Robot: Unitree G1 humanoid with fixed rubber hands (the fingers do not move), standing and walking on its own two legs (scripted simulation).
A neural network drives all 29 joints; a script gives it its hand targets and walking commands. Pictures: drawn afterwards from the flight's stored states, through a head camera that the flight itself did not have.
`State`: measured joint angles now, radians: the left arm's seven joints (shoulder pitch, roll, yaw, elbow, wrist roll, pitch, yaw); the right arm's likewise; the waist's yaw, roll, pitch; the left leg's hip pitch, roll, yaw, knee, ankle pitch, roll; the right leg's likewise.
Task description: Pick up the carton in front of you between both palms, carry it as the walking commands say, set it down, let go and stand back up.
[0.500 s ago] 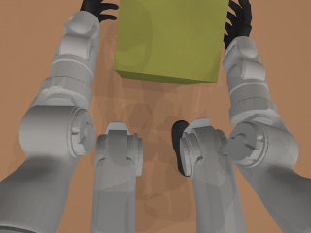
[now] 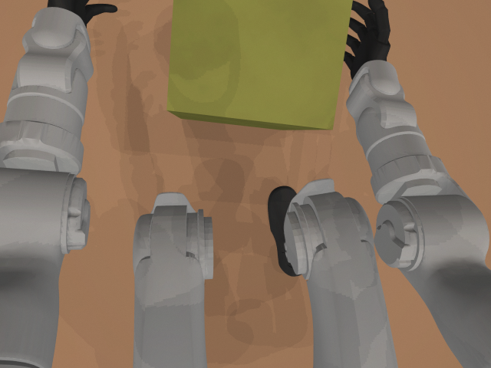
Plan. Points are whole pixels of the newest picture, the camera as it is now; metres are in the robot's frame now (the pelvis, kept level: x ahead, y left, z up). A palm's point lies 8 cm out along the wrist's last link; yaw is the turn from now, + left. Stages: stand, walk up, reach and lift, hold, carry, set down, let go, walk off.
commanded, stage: set down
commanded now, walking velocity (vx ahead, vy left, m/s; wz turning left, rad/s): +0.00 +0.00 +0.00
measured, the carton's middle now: (246, 59) +0.51 -0.02 -0.25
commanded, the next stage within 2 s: let go in 0.96 s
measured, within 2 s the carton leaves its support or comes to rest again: neither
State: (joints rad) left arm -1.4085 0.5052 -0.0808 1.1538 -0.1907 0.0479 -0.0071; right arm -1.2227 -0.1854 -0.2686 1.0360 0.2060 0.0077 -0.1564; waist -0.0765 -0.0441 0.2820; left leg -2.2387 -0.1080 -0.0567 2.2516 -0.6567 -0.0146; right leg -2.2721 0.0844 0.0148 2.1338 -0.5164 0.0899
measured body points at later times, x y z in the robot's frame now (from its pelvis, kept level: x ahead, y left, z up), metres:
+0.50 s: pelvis +0.01 +0.00 +0.12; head +0.34 +0.03 +0.43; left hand +0.57 +0.20 -0.01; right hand +0.50 -0.19 -0.01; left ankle +0.09 +0.11 -0.34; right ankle +0.13 -0.13 -0.34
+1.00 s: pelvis +0.04 +0.00 +0.26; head +0.34 +0.02 +0.59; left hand +0.57 +0.21 +0.14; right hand +0.49 -0.19 +0.14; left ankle +0.08 +0.11 -0.34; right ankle +0.13 -0.13 -0.34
